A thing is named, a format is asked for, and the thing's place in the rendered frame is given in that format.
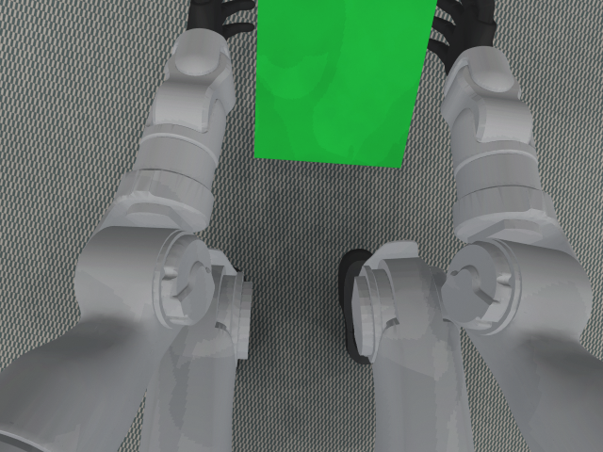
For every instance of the left robot thigh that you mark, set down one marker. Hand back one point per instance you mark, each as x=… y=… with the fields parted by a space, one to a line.
x=189 y=399

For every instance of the robot right upper arm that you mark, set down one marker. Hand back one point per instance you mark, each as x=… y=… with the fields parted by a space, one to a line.
x=524 y=308

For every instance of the right robot forearm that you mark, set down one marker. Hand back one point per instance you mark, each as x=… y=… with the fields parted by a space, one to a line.
x=495 y=164

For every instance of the carton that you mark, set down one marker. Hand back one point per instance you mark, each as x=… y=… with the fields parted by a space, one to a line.
x=336 y=80

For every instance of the right robot hand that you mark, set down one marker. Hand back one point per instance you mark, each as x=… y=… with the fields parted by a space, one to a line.
x=474 y=27

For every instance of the left robot hand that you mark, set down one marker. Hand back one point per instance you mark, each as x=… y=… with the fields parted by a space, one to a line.
x=211 y=14

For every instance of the left robot forearm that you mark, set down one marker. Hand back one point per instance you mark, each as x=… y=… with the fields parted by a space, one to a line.
x=170 y=184

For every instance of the robot left upper arm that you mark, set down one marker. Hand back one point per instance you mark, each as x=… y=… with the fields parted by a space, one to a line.
x=136 y=288

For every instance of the robot right foot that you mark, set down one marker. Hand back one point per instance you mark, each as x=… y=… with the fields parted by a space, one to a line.
x=350 y=267

